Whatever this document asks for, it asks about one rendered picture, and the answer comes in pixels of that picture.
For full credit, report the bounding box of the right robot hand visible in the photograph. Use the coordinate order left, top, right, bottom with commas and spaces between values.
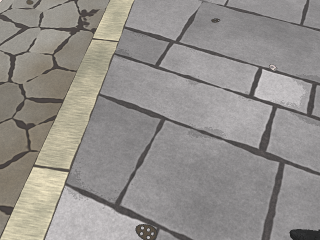
289, 229, 320, 240

